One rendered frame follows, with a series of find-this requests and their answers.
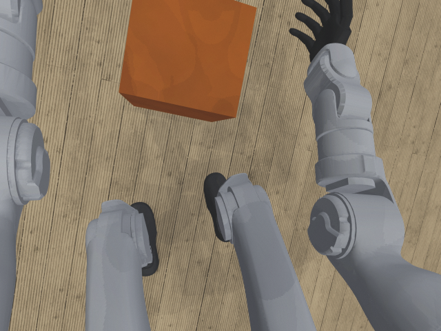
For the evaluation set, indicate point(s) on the robot left shin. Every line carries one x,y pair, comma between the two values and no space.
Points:
109,206

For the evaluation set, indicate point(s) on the robot right hand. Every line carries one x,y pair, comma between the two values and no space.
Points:
336,24

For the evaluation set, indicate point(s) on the robot left thigh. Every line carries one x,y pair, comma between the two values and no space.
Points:
114,298

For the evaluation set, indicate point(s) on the right robot forearm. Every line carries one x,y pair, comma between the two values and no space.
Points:
341,110

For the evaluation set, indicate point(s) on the left robot upper arm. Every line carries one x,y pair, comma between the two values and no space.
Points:
24,177

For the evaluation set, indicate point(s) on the carton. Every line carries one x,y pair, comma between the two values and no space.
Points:
187,57

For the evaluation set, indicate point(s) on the right robot upper arm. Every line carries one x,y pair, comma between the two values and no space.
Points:
362,236

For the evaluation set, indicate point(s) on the left robot forearm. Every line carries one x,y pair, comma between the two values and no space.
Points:
18,35

